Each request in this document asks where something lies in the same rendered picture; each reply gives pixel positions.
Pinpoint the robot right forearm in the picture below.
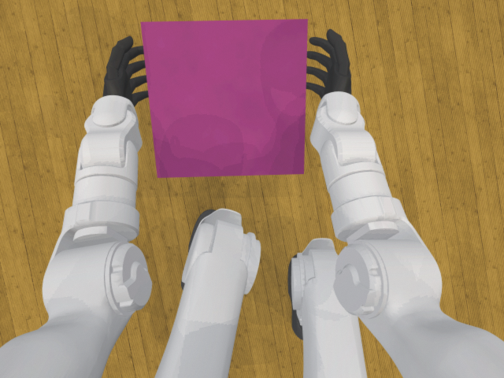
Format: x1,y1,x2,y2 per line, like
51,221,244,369
310,91,442,279

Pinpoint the robot left thigh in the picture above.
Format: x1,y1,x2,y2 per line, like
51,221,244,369
154,220,261,378

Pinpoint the left robot hand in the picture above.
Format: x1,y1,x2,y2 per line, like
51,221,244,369
103,36,149,107

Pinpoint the right robot hand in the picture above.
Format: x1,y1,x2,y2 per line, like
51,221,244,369
306,29,351,98

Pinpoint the robot left upper arm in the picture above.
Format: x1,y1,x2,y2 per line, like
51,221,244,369
0,241,152,378

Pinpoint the robot thigh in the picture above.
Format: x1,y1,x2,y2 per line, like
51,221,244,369
154,220,261,378
291,249,367,378

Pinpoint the carton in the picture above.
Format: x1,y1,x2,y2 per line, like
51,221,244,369
141,19,308,178

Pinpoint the robot left forearm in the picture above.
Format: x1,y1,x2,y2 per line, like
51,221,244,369
43,95,143,308

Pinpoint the robot right upper arm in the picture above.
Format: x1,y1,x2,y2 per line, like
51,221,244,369
333,239,504,378

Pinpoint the robot right thigh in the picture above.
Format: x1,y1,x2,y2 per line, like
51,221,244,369
291,249,367,378

